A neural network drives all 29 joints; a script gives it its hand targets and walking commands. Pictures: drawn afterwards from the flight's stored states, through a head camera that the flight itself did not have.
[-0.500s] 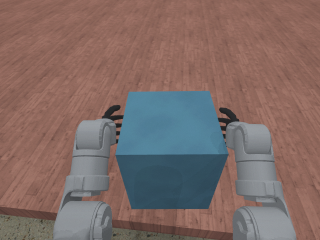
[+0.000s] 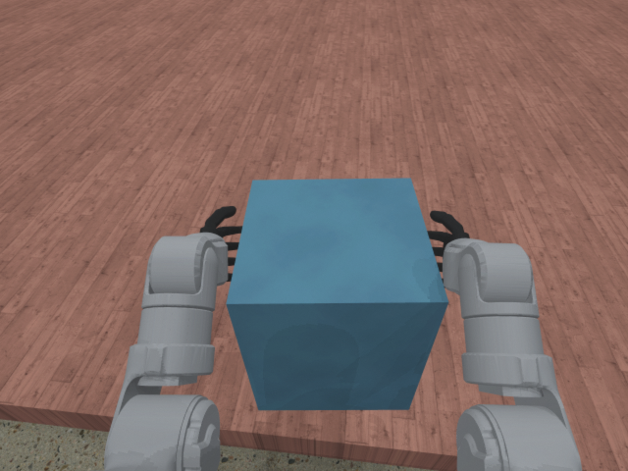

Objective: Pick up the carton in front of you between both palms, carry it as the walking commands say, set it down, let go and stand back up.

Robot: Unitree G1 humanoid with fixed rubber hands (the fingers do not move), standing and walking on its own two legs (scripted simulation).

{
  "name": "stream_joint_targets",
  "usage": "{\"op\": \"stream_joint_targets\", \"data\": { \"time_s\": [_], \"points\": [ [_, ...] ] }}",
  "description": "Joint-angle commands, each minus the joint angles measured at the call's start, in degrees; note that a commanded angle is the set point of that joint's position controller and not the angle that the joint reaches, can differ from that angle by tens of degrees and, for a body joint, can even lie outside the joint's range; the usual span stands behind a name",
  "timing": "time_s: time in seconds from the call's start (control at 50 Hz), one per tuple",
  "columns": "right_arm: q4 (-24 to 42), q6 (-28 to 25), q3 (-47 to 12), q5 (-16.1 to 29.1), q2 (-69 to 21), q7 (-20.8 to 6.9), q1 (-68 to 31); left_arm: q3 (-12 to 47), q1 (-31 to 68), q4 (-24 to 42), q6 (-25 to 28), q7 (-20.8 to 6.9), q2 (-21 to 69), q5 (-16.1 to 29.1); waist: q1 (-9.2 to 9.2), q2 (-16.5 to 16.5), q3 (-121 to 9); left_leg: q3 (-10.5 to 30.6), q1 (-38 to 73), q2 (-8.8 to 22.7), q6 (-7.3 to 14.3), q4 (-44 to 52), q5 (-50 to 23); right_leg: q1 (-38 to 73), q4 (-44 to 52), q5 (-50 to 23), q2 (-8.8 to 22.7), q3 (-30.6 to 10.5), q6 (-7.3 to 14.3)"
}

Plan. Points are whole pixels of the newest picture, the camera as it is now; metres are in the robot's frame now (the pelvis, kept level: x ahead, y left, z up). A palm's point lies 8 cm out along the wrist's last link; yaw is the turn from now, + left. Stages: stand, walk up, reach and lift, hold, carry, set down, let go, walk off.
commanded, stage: carry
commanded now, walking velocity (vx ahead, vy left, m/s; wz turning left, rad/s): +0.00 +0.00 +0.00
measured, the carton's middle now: (332, 297) +0.34 +0.00 +0.05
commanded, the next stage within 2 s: none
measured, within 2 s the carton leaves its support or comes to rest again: neither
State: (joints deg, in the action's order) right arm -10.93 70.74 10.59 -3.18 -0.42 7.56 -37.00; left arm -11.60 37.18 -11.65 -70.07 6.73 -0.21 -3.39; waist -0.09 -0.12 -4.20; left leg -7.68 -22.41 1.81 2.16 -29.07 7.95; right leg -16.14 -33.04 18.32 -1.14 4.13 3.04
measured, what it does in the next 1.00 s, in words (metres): lifts its right foot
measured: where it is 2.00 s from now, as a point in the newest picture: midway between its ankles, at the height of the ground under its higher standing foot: (328, 330)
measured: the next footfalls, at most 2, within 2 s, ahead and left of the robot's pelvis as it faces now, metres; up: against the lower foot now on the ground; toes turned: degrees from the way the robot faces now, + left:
right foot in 1.14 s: +0.23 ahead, -0.11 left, +0.00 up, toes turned -4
left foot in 1.56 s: +0.60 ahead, +0.09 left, +0.15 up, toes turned +5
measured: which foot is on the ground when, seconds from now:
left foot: down 0.00-1.00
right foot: down 0.00-0.84, up 0.86-1.00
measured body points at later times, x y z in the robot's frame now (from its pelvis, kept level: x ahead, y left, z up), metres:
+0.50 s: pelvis +0.00 +0.00 +0.00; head -0.01 -0.01 +0.45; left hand +0.36 +0.15 +0.12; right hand +0.35 -0.15 +0.12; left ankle +0.08 +0.10 -0.73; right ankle -0.01 -0.08 -0.73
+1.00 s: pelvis +0.09 +0.02 +0.00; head +0.08 +0.02 +0.45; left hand +0.47 +0.16 +0.17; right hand +0.45 -0.14 +0.16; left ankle +0.08 +0.10 -0.73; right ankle +0.08 -0.09 -0.66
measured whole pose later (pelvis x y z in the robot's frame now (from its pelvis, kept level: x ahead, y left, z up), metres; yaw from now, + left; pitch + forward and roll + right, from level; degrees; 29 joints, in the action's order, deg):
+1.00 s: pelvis +0.09 +0.02 +0.00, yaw +0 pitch +4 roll +0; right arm -9.0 77.6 11.8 -3.0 0.4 7.8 -45.0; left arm -14.4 47.7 -11.6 -77.9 8.2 -3.0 -1.6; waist -1.7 -0.4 -6.2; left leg -8.0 -18.9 1.3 3.4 -31.9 17.4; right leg -33.6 -63.1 27.4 1.2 4.1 2.4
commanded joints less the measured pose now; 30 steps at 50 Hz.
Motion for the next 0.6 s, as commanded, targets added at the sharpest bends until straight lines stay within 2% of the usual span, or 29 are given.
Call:
{"op": "stream_joint_targets", "data": {
  "time_s": [0.0,0.52,0.58],
  "points": [
    [7.6,-2.2,-33.1,24.1,-64.0,-13.8,-43.1,33.5,42.4,7.5,1.4,-13.8,64.5,24.5,0.07,0.2,-22.3,7.9,12.9,7.5,1.4,2.1,-6.8,2.7,5.7,-11.1,9.2,-7.8,1.1],
    [7.8,-2.2,-33.3,24.1,-64.1,-13.7,-43.1,33.6,42.3,7.6,1.4,-13.8,64.5,24.5,0.08,0.2,-22.4,7.8,12.8,7.5,1.3,2.0,-6.9,2.8,5.6,-11.9,9.3,-7.8,1.2],
    [10.2,-2.2,-34.0,25.0,-64.0,-13.5,-46.1,34.5,44.9,9.8,1.4,-13.6,64.2,25.2,0.16,1.2,-21.3,7.5,11.9,6.6,0.9,3.3,6.3,1.2,9.8,1.8,9.5,-8.9,1.7]
  ]
}}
